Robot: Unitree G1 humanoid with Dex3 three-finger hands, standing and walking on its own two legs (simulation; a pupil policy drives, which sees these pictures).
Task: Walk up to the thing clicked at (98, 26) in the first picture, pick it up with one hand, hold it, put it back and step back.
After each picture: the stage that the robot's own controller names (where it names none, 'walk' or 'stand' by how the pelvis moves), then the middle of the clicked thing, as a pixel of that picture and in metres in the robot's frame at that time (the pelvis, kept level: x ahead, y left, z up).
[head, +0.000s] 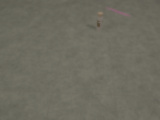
stand; (99, 21) +1.82 -0.19 -0.65
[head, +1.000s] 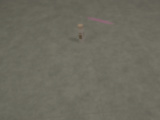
walk; (81, 33) +1.67 +0.16 -0.62
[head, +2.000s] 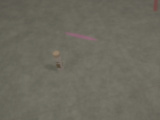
walk; (58, 61) +1.09 +0.37 -0.65
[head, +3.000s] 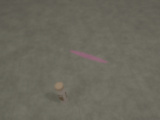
walk; (61, 93) +0.71 +0.29 -0.65
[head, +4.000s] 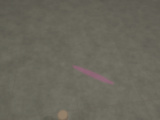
walk; out of the picture +0.48 +0.18 -0.64
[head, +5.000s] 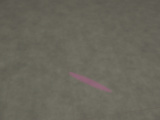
stand; out of the picture +0.39 +0.19 -0.65
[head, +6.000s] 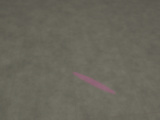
stand; out of the picture +0.39 +0.18 -0.65
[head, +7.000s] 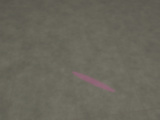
stand; out of the picture +0.40 +0.19 -0.66
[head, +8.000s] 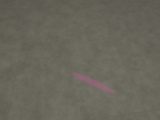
stand; out of the picture +0.39 +0.19 -0.66
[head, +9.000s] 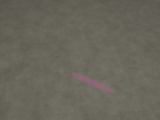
go down; out of the picture +0.38 +0.19 -0.66
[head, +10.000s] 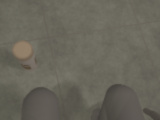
go down; (27, 59) +0.45 +0.22 -0.29
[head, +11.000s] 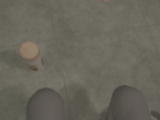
approach; (34, 60) +0.46 +0.22 -0.27
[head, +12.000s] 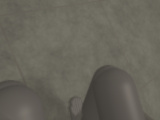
close in; out of the picture +0.45 +0.26 -0.16
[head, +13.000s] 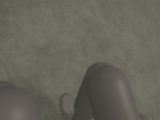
close; out of the picture +0.45 +0.28 -0.16
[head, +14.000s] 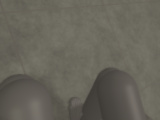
lift; out of the picture +0.36 +0.26 -0.16
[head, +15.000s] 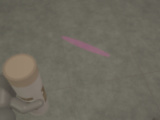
lift; (31, 90) +0.31 +0.18 +0.04
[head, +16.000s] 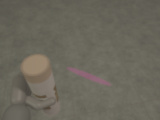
hold; (44, 90) +0.32 +0.14 +0.07
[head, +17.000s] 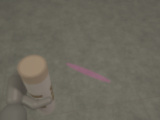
hold; (40, 89) +0.32 +0.16 +0.05
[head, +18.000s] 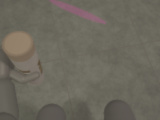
crouch; (28, 64) +0.40 +0.18 -0.04
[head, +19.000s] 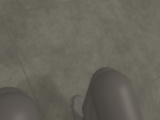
lower; out of the picture +0.45 +0.25 -0.15
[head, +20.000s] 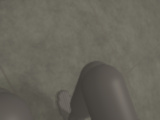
lower; out of the picture +0.45 +0.28 -0.17
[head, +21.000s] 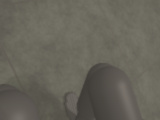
lower; out of the picture +0.44 +0.27 -0.16
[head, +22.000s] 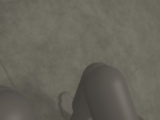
lower; out of the picture +0.44 +0.26 -0.17
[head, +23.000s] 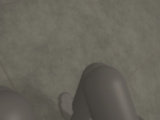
rest; out of the picture +0.44 +0.27 -0.17
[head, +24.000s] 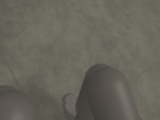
open; out of the picture +0.45 +0.25 -0.17
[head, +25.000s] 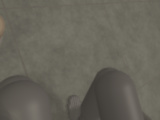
stand; out of the picture +0.44 +0.24 -0.18
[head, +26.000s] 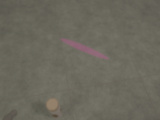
stand; (55, 109) +0.40 +0.17 -0.52
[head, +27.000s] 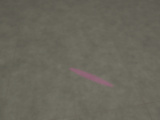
stand; out of the picture +0.39 +0.16 -0.60
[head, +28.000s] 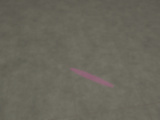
stand; out of the picture +0.40 +0.15 -0.60
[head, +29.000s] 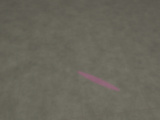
stand; out of the picture +0.42 +0.15 -0.65
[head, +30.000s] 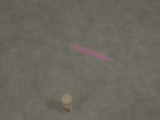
walk; (67, 104) +0.46 +0.11 -0.63
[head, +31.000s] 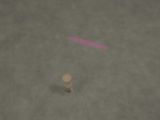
walk; (68, 85) +0.66 +0.18 -0.64
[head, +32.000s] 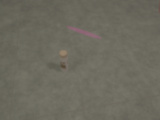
walk; (64, 61) +0.95 +0.19 -0.64
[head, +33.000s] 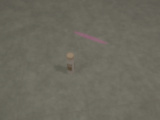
stand; (70, 64) +1.01 +0.16 -0.65
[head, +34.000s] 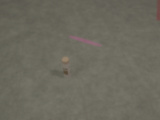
stand; (66, 68) +1.01 +0.20 -0.66
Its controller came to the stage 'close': yes
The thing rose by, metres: 0.69
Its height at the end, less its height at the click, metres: +0.00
